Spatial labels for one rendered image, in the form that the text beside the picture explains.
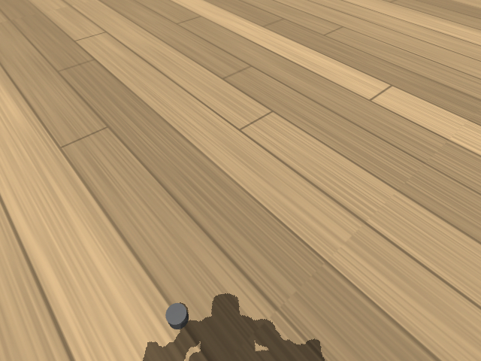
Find tin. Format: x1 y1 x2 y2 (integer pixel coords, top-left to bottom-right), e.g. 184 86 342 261
165 303 189 329

